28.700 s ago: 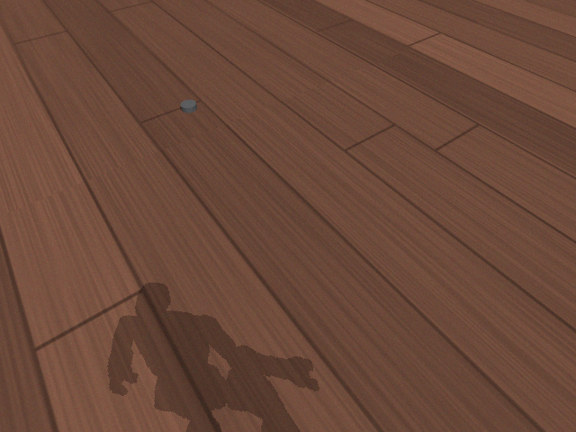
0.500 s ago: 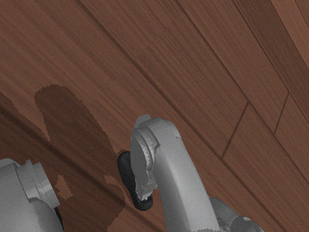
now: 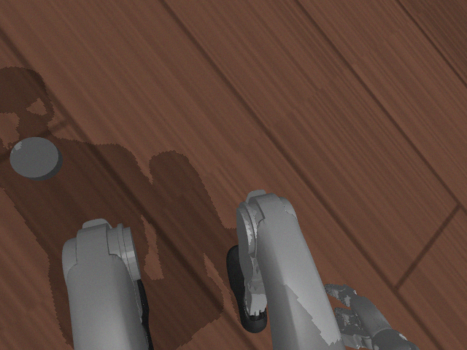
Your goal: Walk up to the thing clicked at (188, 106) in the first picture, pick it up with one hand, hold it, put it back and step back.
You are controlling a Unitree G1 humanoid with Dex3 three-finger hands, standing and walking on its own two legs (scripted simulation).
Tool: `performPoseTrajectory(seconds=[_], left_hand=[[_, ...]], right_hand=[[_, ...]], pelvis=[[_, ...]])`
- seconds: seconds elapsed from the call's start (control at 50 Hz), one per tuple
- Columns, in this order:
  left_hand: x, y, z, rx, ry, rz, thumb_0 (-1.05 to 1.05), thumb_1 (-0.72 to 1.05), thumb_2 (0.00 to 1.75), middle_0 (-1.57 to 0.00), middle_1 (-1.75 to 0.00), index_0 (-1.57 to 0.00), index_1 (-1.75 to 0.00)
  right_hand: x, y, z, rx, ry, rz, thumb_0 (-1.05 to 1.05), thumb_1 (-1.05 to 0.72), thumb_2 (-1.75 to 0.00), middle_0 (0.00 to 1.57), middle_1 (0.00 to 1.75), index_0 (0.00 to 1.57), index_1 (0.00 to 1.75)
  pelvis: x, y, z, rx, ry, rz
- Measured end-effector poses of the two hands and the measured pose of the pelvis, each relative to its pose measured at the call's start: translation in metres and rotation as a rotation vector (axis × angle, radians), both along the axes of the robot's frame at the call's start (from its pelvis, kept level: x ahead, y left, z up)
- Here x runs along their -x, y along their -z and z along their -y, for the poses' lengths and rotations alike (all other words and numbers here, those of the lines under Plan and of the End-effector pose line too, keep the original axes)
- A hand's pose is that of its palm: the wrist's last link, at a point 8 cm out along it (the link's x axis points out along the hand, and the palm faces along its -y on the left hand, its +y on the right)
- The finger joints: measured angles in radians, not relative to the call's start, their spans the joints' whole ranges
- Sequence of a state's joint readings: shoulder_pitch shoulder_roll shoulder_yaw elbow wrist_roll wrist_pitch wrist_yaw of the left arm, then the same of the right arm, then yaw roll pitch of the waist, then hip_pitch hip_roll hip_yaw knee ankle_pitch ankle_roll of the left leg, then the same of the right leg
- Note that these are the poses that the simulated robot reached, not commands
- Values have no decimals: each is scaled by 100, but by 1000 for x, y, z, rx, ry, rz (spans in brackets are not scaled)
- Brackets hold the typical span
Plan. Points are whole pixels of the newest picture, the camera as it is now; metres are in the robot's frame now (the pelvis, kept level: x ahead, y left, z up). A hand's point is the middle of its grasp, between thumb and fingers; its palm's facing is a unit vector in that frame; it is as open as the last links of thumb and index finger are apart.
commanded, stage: withdraw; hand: left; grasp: from above
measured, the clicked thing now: (37, 159) +0.49 +0.32 -0.33
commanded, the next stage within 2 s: home in 0.22 s
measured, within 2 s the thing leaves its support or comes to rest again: neither
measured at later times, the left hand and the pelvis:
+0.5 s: hand out of the picture +0.49 +0.33 -0.16, palm faces -0.32 -0.08 -0.94, open 13.2 cm; pelvis +0.00 +0.00 -0.03, yaw -1 degrees
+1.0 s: hand out of the picture +0.32 +0.28 +0.04, palm faces -0.17 -0.75 -0.64, open 7.6 cm; pelvis +0.01 +0.00 +0.14, yaw +5 degrees
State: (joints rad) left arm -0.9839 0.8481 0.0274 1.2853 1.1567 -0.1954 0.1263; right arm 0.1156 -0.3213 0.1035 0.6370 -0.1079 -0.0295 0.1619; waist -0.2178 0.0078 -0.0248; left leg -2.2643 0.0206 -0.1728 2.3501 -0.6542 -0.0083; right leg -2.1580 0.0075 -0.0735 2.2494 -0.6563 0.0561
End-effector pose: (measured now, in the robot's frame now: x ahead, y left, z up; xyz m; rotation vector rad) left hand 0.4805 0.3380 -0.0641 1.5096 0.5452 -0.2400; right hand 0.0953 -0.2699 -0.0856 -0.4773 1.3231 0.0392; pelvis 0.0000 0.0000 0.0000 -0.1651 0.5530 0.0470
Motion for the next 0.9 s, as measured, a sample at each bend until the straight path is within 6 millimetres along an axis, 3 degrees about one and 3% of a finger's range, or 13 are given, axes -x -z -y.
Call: performPoseTrajectory(seconds=[0.1, 0.28, 0.4, 0.5, 0.6, 0.74, 0.9], left_hand=[[2, 14, 7, 27, 46, -11, 0, -49, 102, -10, -102, -10, -103], [12, 64, 14, 49, 102, 16, 0, -48, 100, -11, -101, -11, -101], [3, 65, 11, 19, 83, 127, 0, -46, 98, -13, -98, -13, -98], [-3, 42, 4, 7, -7, 172, 0, -33, 95, -19, -85, -18, -86], [9, 6, 1, 64, -114, 143, 0, -10, 93, -21, -70, -20, -72], [62, -55, 6, 268, -248, 83, 0, 33, 93, -23, -53, -22, -54], [132, -117, 18, 516, -380, 97, 0, 73, 91, -22, -37, -22, -37]], right_hand=[[17, -4, 9, 56, 6, -49, 0, -91, -90, 20, 30, 20, 30], [55, 9, 11, 103, 21, -158, 0, -90, -90, 20, 30, 20, 30], [63, 21, 3, 84, 48, -169, 0, -90, -89, 20, 30, 20, 30], [51, 22, -7, 36, 82, -127, 0, -90, -89, 20, 30, 20, 30], [31, 10, -14, -28, 126, -79, 0, -90, -89, 20, 30, 20, 30], [-11, -30, -15, -70, 121, 18, 1, -90, -89, 20, 30, 20, 30], [-78, -93, -15, -67, 56, 226, 1, -90, -90, 20, 30, 20, 30]], pelvis=[[3, 3, 1, 0, 2, 8], [5, 26, 1, 9, 14, 34], [1, 36, 0, 6, 14, 23], [-4, 27, -1, 5, 11, -16], [-8, 0, -2, -7, -3, -54], [-10, -54, -1, -28, -16, -61], [-7, -110, 1, -47, -35, -22]])
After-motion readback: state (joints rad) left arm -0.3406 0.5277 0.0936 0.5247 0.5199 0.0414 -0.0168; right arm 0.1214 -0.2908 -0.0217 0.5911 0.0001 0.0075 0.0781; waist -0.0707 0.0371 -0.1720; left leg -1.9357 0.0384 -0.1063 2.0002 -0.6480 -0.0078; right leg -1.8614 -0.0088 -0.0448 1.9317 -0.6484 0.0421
